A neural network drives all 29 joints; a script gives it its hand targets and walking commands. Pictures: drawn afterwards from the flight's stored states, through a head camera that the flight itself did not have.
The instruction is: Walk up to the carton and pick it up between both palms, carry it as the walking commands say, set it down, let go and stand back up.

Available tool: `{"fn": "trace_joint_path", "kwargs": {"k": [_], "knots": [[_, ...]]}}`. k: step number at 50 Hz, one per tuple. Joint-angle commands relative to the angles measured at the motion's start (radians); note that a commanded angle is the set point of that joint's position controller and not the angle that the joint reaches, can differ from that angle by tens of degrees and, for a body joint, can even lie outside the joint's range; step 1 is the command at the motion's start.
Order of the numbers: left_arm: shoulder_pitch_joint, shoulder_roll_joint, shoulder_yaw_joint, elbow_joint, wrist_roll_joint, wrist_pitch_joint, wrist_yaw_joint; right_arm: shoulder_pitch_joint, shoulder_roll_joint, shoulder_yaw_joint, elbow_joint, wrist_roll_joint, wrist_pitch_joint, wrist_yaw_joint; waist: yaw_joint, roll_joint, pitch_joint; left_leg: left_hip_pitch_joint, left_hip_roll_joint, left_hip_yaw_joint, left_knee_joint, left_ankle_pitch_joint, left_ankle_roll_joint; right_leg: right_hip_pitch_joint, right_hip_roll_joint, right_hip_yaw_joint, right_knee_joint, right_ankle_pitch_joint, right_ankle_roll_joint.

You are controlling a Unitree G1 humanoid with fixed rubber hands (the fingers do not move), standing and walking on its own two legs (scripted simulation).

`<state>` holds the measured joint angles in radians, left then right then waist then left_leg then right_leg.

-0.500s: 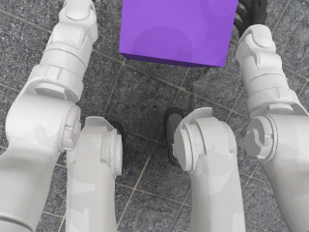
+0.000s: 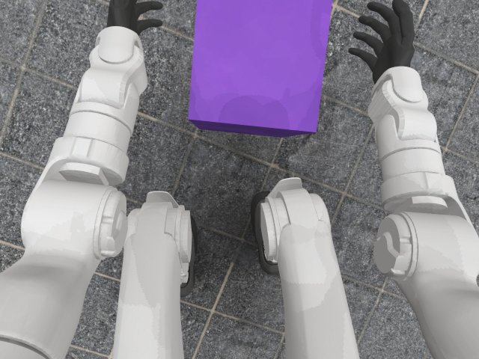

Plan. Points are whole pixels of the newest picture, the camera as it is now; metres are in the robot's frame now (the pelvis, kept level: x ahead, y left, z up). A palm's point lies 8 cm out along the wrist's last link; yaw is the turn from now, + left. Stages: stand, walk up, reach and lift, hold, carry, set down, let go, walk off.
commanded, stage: set down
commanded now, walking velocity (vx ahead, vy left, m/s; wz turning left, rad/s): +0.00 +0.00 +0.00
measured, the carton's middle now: (251, 75) +0.51 -0.08 -0.29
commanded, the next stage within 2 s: let go in 1.00 s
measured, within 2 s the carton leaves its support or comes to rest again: neither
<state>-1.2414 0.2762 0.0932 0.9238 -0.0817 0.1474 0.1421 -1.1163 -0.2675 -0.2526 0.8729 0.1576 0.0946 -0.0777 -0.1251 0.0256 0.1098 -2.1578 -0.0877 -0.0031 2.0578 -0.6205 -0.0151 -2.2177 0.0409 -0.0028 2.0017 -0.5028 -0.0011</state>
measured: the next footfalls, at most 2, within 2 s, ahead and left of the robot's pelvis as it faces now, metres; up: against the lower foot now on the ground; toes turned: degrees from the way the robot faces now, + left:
none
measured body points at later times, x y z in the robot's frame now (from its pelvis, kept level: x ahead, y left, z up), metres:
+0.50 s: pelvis +0.02 -0.01 +0.12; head +0.32 -0.02 +0.46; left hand +0.56 +0.10 +0.02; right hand +0.49 -0.27 +0.02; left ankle +0.09 +0.11 -0.38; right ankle +0.12 -0.11 -0.38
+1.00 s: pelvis +0.05 -0.01 +0.25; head +0.32 -0.02 +0.61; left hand +0.56 +0.10 +0.14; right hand +0.48 -0.26 +0.14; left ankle +0.09 +0.11 -0.38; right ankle +0.12 -0.11 -0.38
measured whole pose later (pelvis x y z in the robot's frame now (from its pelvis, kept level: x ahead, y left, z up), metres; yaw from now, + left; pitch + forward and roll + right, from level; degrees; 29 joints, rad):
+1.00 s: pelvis +0.05 -0.01 +0.25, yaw +0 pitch +42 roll +1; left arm -1.00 0.15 0.27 0.89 0.12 0.12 0.06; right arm -0.86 -0.15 -0.39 0.80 -0.05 0.07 0.02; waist -0.11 0.03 -0.10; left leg -1.43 -0.07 -0.05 1.05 -0.35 -0.01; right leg -1.47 0.04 0.02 1.02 -0.28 -0.01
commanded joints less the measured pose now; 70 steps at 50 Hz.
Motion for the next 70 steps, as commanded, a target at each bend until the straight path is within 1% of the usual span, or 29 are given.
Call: {"fn": "trace_joint_path", "kwargs": {"k": [1,5,9,17,23,30,36,42,45,48,50,52,55,57,59,61,64,66,70], "knots": [[-0.232,0.068,0.038,-0.066,0.024,-0.017,-0.010,-0.188,-0.106,-0.026,-0.094,-0.025,-0.010,0.008,-0.027,0.027,-1.057,0.396,-0.016,0.055,-0.253,0.174,-0.010,0.714,0.010,-0.046,-0.217,0.297,0.038],[-0.232,0.066,0.056,-0.048,0.039,-0.020,-0.019,-0.191,-0.090,-0.039,-0.092,-0.047,-0.006,0.012,-0.020,0.014,-1.052,0.395,-0.016,0.056,-0.321,0.148,-0.006,0.750,0.013,-0.040,-0.281,0.275,0.039],[-0.228,0.060,0.061,-0.071,0.049,-0.015,-0.026,-0.177,-0.084,-0.057,-0.112,-0.066,0.001,0.010,-0.029,0.017,-1.107,0.444,-0.021,0.058,-0.383,0.153,-0.007,0.818,0.016,-0.041,-0.345,0.282,0.040],[-0.174,0.045,0.070,-0.181,0.074,0.004,-0.035,-0.096,-0.076,-0.087,-0.204,-0.084,0.020,0.019,-0.039,0.053,-1.230,0.614,-0.032,0.058,-0.503,0.247,-0.019,0.954,0.025,-0.048,-0.465,0.378,0.042],[-0.115,0.025,0.078,-0.226,0.093,0.017,-0.046,-0.033,-0.063,-0.093,-0.249,-0.085,0.031,0.041,-0.035,0.063,-1.232,0.728,-0.033,0.050,-0.613,0.316,-0.024,1.030,0.030,-0.047,-0.573,0.443,0.042],[-0.061,0.004,0.100,-0.205,0.113,0.009,-0.063,0.014,-0.037,-0.098,-0.235,-0.096,0.022,0.064,-0.025,0.047,-1.159,0.827,-0.027,0.034,-0.766,0.353,-0.020,1.115,0.025,-0.032,-0.723,0.472,0.043],[-0.030,-0.015,0.119,-0.184,0.132,-0.007,-0.077,0.040,-0.024,-0.115,-0.215,-0.121,0.003,0.076,-0.024,0.038,-1.110,0.932,-0.019,0.017,-0.904,0.375,-0.019,1.197,0.020,-0.022,-0.859,0.481,0.044],[0.001,-0.039,0.135,-0.173,0.159,-0.023,-0.087,0.067,-0.005,-0.131,-0.203,-0.154,-0.016,0.086,-0.021,0.041,-1.054,1.041,-0.009,-0.001,-1.036,0.414,-0.023,1.281,0.018,-0.018,-0.979,0.507,0.046],[0.027,-0.060,0.154,-0.130,0.181,-0.038,-0.088,0.088,0.019,-0.141,-0.167,-0.186,-0.033,0.090,-0.019,0.033,-0.973,1.036,-0.005,-0.008,-1.073,0.422,-0.026,1.278,0.012,-0.020,-1.017,0.504,0.046],[0.055,-0.074,0.177,-0.114,0.209,-0.050,-0.086,0.111,0.030,-0.149,-0.151,-0.218,-0.047,0.095,-0.017,0.031,-0.953,1.038,-0.002,-0.010,-1.093,0.450,-0.031,1.288,0.012,-0.023,-1.033,0.532,0.047],[0.094,-0.083,0.189,-0.119,0.226,-0.054,-0.082,0.144,0.031,-0.152,-0.150,-0.236,-0.053,0.099,-0.013,0.032,-0.973,1.057,-0.001,-0.010,-1.103,0.485,-0.037,1.318,0.014,-0.023,-1.040,0.573,0.047],[0.141,-0.094,0.194,-0.148,0.240,-0.058,-0.072,0.186,0.021,-0.150,-0.169,-0.250,-0.056,0.106,-0.008,0.039,-1.014,1.099,0.000,-0.011,-1.114,0.528,-0.042,1.368,0.017,-0.023,-1.048,0.622,0.045],[0.223,-0.115,0.183,-0.243,0.250,-0.060,-0.049,0.247,-0.013,-0.129,-0.243,-0.254,-0.055,0.126,0.000,0.043,-1.137,1.203,0.003,-0.015,-1.132,0.618,-0.046,1.490,0.020,-0.021,-1.057,0.721,0.038],[0.297,-0.128,0.158,-0.320,0.246,-0.058,-0.032,0.306,-0.031,-0.101,-0.297,-0.249,-0.051,0.143,0.003,0.030,-1.201,1.266,0.004,-0.014,-1.154,0.667,-0.044,1.586,0.020,-0.015,-1.070,0.782,0.031],[0.402,-0.136,0.127,-0.394,0.238,-0.053,-0.019,0.397,-0.039,-0.063,-0.346,-0.244,-0.045,0.161,0.004,0.009,-1.216,1.301,0.004,-0.009,-1.191,0.684,-0.040,1.687,0.016,-0.004,-1.091,0.825,0.026],[0.521,-0.136,0.104,-0.461,0.230,-0.050,-0.015,0.513,-0.040,-0.033,-0.387,-0.241,-0.040,0.173,-0.003,-0.018,-1.185,1.299,0.000,-0.004,-1.237,0.667,-0.032,1.797,0.013,0.018,-1.122,0.861,0.018],[0.644,-0.141,0.078,-0.525,0.209,-0.062,-0.030,0.665,-0.044,0.006,-0.420,-0.215,-0.045,0.186,-0.007,-0.017,-1.046,1.287,-0.003,-0.003,-1.298,0.598,-0.020,1.874,0.003,0.051,-1.172,0.847,0.009],[0.719,-0.132,0.075,-0.525,0.199,-0.074,-0.042,0.730,-0.043,0.030,-0.426,-0.189,-0.057,0.191,0.005,-0.018,-0.944,1.289,0.004,-0.005,-1.330,0.545,-0.013,1.893,-0.009,0.065,-1.204,0.809,0.008],[0.863,-0.115,0.078,-0.476,0.180,-0.095,-0.071,0.845,-0.027,0.081,-0.409,-0.142,-0.076,0.196,0.043,-0.036,-0.737,1.314,0.021,-0.006,-1.390,0.459,-0.005,1.912,-0.032,0.079,-1.273,0.717,0.017]]}}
